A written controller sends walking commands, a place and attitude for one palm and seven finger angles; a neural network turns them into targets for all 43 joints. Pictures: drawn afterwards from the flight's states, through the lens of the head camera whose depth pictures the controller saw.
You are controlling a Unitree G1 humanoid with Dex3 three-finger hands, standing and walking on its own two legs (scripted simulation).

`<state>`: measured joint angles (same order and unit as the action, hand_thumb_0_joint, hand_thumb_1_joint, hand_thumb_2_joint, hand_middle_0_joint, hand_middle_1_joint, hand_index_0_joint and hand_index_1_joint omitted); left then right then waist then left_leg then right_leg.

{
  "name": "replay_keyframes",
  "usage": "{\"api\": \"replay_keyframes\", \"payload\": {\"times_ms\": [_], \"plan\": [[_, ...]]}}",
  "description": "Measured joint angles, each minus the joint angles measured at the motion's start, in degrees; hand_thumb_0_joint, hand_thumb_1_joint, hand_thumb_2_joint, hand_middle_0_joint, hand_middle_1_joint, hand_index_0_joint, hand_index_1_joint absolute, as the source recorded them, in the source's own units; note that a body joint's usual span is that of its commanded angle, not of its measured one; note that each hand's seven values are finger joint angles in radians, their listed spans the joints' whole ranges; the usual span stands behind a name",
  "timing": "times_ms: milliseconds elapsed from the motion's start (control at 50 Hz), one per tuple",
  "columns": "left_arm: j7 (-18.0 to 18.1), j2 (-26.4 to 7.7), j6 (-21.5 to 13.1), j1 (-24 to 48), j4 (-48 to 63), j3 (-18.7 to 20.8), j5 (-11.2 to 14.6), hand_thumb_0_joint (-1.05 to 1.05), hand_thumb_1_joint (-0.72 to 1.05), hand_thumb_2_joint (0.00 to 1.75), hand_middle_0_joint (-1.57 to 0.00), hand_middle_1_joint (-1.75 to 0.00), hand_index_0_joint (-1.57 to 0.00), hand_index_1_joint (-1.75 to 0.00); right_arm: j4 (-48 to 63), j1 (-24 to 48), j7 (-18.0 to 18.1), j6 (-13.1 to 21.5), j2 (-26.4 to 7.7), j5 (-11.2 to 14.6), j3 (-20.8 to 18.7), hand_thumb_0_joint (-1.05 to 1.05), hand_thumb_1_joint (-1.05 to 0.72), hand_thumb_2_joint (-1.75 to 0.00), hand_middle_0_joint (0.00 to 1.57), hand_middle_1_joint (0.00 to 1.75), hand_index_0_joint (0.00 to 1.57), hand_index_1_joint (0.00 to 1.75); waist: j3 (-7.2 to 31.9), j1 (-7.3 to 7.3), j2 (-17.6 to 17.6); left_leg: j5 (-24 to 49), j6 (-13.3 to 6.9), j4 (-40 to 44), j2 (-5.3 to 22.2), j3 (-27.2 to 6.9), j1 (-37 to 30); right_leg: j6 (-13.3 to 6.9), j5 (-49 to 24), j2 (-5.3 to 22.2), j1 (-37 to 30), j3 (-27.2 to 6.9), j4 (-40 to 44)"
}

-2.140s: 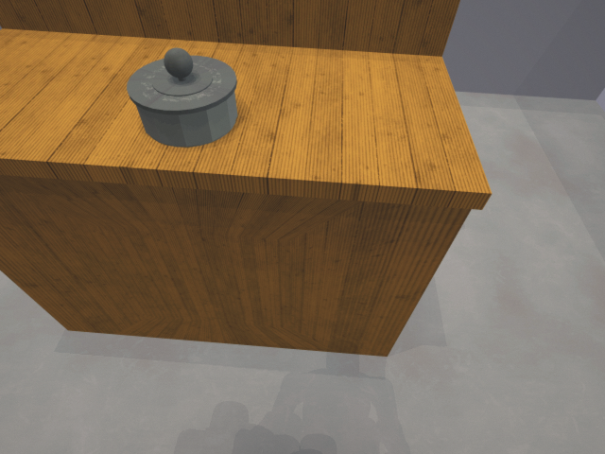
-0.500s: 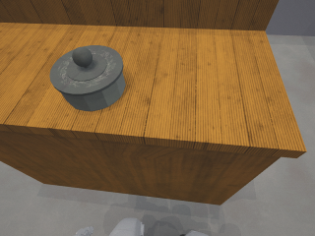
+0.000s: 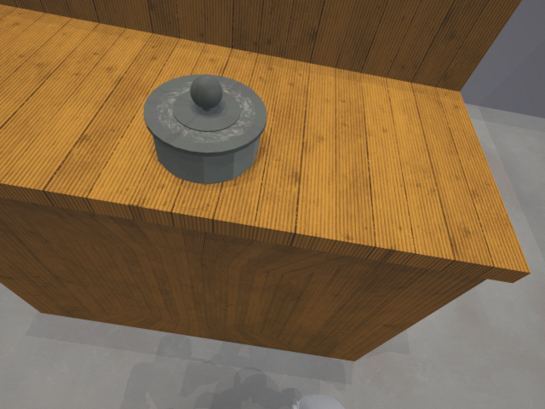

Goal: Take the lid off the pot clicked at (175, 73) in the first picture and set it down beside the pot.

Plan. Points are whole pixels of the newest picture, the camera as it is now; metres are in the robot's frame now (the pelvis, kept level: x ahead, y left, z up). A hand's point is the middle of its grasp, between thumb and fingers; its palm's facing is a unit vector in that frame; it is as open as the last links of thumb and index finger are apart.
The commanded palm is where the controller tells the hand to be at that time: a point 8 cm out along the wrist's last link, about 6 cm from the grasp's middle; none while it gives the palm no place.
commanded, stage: come to a stop and stand still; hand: left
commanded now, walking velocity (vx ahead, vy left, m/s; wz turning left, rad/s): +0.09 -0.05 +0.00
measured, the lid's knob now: (206, 92) +0.51 +0.16 +0.16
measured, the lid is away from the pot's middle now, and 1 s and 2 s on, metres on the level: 0.00 0.00 0.00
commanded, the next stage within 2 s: look again from close up in 1.34 s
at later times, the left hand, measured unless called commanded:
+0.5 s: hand out of the picture -0.03 +0.12 -0.17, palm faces +0.06 -0.97 -0.22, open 7.4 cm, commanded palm none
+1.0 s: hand out of the picture +0.07 +0.15 -0.18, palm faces +0.05 -0.97 -0.22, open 7.4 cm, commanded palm none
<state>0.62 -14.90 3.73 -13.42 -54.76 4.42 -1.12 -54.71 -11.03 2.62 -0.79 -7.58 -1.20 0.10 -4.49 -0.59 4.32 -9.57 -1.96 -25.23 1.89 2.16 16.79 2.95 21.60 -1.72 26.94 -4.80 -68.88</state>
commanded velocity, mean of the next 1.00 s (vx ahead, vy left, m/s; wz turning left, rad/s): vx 0.04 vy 0.04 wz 0.00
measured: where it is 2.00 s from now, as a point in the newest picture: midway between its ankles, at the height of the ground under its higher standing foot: outside the picture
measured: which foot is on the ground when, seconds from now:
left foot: down 0.00-0.24, up 0.26-0.62, down 0.64-1.00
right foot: up 0.00-0.22, down 0.24-0.66, up 0.68-0.84, down 0.86-1.00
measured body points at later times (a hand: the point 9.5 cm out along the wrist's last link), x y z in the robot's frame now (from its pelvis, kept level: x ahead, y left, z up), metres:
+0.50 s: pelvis -0.01 -0.04 +0.00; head +0.01 -0.07 +0.45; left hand -0.03 +0.18 -0.15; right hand -0.03 -0.28 -0.17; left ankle +0.01 +0.10 -0.70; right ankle -0.10 -0.14 -0.74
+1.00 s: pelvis +0.04 -0.03 -0.01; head +0.05 -0.04 +0.44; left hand +0.06 +0.21 -0.16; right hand +0.10 -0.26 -0.17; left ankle +0.04 +0.10 -0.74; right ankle -0.01 -0.13 -0.74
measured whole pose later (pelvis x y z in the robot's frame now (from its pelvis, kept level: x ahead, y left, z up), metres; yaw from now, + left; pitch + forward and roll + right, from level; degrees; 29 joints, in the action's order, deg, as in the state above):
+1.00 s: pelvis +0.04 -0.03 -0.01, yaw +0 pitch +0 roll +1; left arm 1.4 -10.0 0.0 -13.8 -60.8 1.3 -0.7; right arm -61.5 -9.8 1.4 -1.2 -9.3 -0.6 -1.1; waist -1.0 -0.6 0.2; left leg -14.5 0.8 -28.0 1.0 2.8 13.3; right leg -1.2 20.2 0.7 9.1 2.5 -29.3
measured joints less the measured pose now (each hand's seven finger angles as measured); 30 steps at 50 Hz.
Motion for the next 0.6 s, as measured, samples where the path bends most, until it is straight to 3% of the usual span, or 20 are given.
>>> {"api": "replay_keyframes", "payload": {"times_ms": [80, 160, 240, 300, 360, 420, 520, 600], "plan": [[-0.45, 0.62, 0.62, -1.04, -1.23, -0.46, 0.05, 0.01, 0.91, 0.89, -0.2, -0.3, -0.2, -0.29, -0.95, -1.83, -0.24, 0.09, -0.36, -0.15, -0.47, 0.0, -0.92, -0.89, 0.21, 0.3, 0.2, 0.3, 1.38, 1.3, -0.62, 2.08, 0.09, 2.43, 0.15, 0.44, 0.22, -0.08, 1.84, 2.2, -5.29, 1.32, 10.7], [-0.65, 1.47, 0.33, -1.06, -2.16, -1.32, 0.32, 0.01, 0.91, 0.89, -0.19, -0.3, -0.2, -0.29, -2.54, -3.61, -0.72, -0.27, -0.96, -0.46, -1.15, 0.0, -0.91, -0.89, 0.21, 0.3, 0.2, 0.3, 2.15, 2.61, -1.82, 3.85, 0.73, 3.96, 0.13, 0.34, 0.65, -1.48, 5.62, 2.8, -11.86, 4.19, 25.76], [-0.6, 2.2, -1.46, -2.4, -2.22, -1.78, 0.45, 0.01, 0.91, 0.89, -0.2, -0.3, -0.2, -0.29, -4.69, -5.77, -1.03, -1.08, -1.51, -0.17, -2.02, 0.0, -0.91, -0.89, 0.21, 0.3, 0.2, 0.3, 3.52, 2.37, -1.7, 2.66, 2.18, 2.21, -0.98, 1.33, 1.97, -3.6, 1.02, 2.59, -19.8, 6.17, 43.72], [0.08, 4.11, -1.74, -3.88, -3.33, -2.35, 0.08, 0.01, 0.91, 0.89, -0.2, -0.3, -0.2, -0.29, -6.55, -7.19, -1.3, -2.29, -2.62, 0.17, -2.63, 0.0, -0.91, -0.89, 0.2, 0.3, 0.2, 0.3, 4.39, 1.76, -3.9, -9.62, 3.18, -8.49, -0.94, -0.12, 5.33, -4.91, -3.28, 1.78, -20.8, 6.48, 45.2], [0.41, 5.49, -2.9, -6.28, -4.25, -2.63, 0.28, 0.01, 0.91, 0.89, -0.2, -0.3, -0.2, -0.29, -7.61, -8.41, -2.04, -2.41, -3.25, -0.04, -2.77, 0.0, -0.91, -0.9, 0.2, 0.3, 0.2, 0.3, 5.68, 0.81, -4.45, -10.21, 3.24, -17.97, -1.12, -0.82, 7.7, -5.11, -3.97, 1.82, -22.44, 5.76, 47.82], [0.46, 6.78, -4.04, -7.28, -5.09, -3.07, 0.41, 0.01, 0.9, 0.89, -0.2, -0.3, -0.2, -0.29, -7.54, -8.59, -2.27, -1.65, -3.73, 0.06, -2.93, 0.0, -0.91, -0.9, 0.2, 0.3, 0.19, 0.3, 4.83, 0.98, -5.38, -8.96, 3.88, -22.62, -0.54, -1.03, 8.77, -5.19, -4.15, 1.63, -23.78, 6.11, 48.94], [1.09, 8.52, -5.0, -7.77, -5.78, -3.41, 0.14, 0.01, 0.9, 0.89, -0.2, -0.3, -0.21, -0.3, -7.43, -6.54, -1.79, -1.82, -3.82, 0.41, -2.77, 0.0, -0.91, -0.9, 0.2, 0.3, 0.19, 0.3, 2.53, 0.04, -5.79, -10.47, 4.65, -23.03, -0.12, -0.34, 8.39, -4.99, -2.02, 2.05, -24.33, 6.7, 46.91], [1.39, 8.72, -4.64, -8.11, -6.61, -3.44, -0.11, 0.01, 0.9, 0.89, -0.2, -0.3, -0.21, -0.3, -6.8, -3.2, -1.57, -1.38, -3.01, 0.83, -2.38, 0.0, -0.91, -0.9, 0.2, 0.3, 0.19, 0.3, 1.24, -0.96, -4.58, -9.91, 4.2, -15.58, -0.46, 0.61, 5.2, -4.26, 0.51, 2.74, -24.05, 6.45, 44.0]]}}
